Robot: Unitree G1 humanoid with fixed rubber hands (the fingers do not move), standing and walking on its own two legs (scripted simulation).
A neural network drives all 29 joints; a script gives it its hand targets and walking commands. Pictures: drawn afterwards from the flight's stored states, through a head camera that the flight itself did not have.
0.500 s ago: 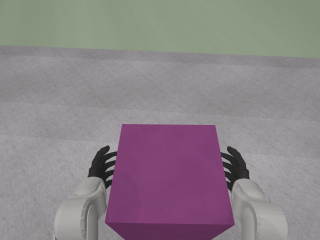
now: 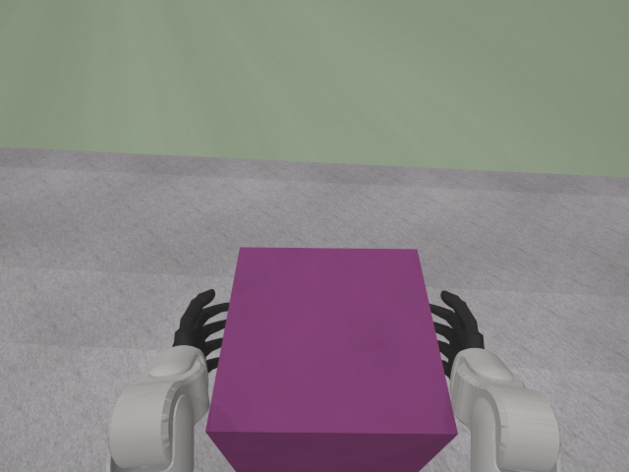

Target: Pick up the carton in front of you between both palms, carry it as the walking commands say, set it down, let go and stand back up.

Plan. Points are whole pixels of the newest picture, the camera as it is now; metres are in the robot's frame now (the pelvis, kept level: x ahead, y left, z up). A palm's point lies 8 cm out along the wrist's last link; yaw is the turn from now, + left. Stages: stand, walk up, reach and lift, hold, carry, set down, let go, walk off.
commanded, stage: carry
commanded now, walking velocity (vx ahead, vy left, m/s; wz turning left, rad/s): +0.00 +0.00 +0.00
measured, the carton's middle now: (326, 373) +0.26 +0.00 +0.02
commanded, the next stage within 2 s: none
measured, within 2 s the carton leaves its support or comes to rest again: neither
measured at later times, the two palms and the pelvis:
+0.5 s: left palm (201, 367) +0.25 +0.15 +0.04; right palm (449, 370) +0.25 -0.15 +0.05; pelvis -0.02 +0.00 +0.00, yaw +0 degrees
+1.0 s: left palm (205, 368) +0.25 +0.15 +0.04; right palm (450, 371) +0.25 -0.15 +0.04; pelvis -0.04 +0.00 +0.00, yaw +0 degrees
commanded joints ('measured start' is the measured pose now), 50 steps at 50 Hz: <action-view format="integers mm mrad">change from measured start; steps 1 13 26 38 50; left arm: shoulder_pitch -366 -422 -557 -669 -655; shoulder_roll -748 -692 -701 -802 -850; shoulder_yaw -636 -549 -424 -408 -445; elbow -56 136 431 590 543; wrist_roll -261 -165 -55 -40 -61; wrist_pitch -35 -177 -435 -592 -519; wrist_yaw -126 -198 -236 -293 -313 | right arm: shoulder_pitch -316 -428 -542 -647 -609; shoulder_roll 760 698 680 833 868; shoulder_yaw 605 545 391 416 419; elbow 1 130 446 579 557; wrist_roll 255 157 61 44 50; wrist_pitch -26 -169 -424 -586 -515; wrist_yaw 129 194 240 309 310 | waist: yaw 2 -1 -3 -6 0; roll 86 37 62 7 22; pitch -248 -171 -178 -212 -219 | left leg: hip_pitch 156 97 109 101 84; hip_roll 102 115 114 129 115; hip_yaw -77 -97 -114 -111 -123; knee -1 -22 -77 -21 -61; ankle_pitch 674 437 365 438 308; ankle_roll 0 20 26 24 24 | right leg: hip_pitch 78 86 65 94 82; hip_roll -84 -88 -95 -79 -93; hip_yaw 79 91 108 86 106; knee -19 -72 -90 -52 -74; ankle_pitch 522 426 338 419 311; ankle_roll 4 2 -23 -16 -21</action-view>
